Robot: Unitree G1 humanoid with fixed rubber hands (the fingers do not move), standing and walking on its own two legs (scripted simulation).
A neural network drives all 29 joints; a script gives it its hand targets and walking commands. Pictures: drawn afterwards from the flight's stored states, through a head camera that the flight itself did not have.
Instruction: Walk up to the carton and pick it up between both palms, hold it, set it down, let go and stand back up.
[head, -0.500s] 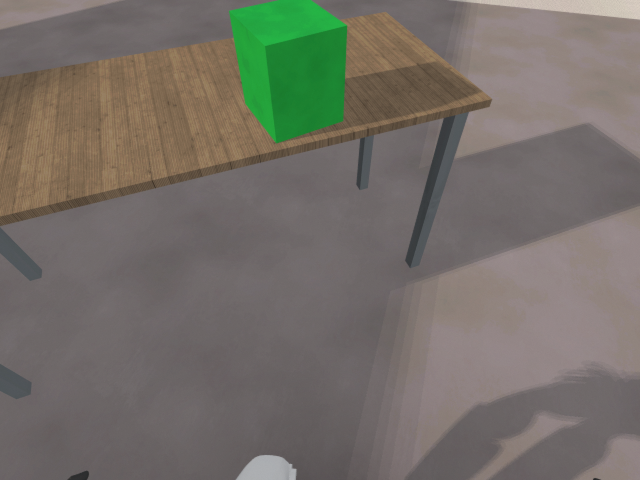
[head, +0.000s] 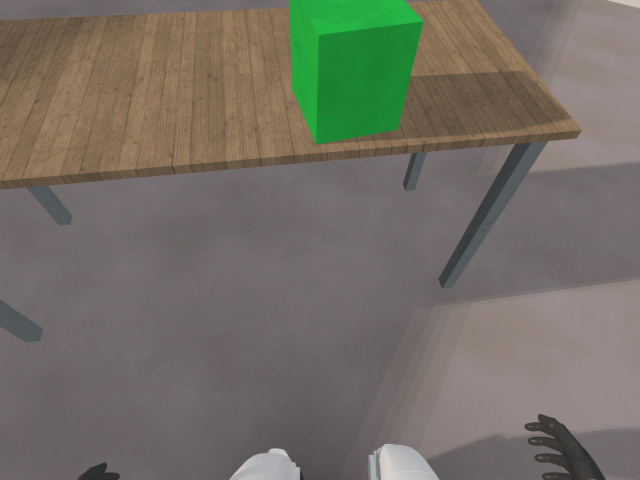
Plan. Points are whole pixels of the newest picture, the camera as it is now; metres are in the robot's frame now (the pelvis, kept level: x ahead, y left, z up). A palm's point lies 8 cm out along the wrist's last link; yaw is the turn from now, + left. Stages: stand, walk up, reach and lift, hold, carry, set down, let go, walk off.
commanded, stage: walk up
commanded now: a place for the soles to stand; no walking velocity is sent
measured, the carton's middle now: (346, 61) +0.79 -0.04 +0.07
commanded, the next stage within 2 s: none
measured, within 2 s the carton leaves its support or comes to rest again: neither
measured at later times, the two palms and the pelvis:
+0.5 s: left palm out of the picture -0.02 +0.41 -0.09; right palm out of the picture +0.07 -0.29 -0.10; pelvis -0.04 +0.04 -0.02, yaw +9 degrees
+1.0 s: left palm out of the picture -0.02 +0.39 -0.12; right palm out of the picture +0.12 -0.25 -0.07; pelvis -0.04 +0.04 -0.01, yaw +11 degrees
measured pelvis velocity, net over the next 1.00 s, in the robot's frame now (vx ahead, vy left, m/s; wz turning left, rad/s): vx -0.04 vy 0.04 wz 0.19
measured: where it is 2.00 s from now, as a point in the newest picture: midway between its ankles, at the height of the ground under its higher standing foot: outside the picture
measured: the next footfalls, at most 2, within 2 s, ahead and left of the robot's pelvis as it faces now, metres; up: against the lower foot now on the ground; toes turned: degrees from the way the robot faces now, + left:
right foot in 0.12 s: +0.09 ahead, -0.18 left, +0.00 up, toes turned -3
left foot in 0.42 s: -0.03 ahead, +0.17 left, +0.00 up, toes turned +7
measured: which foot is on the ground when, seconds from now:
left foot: down 0.00-0.12, up 0.14-0.40, down 0.42-1.00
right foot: up 0.00-0.10, down 0.12-0.44, up 0.46-0.66, down 0.68-1.00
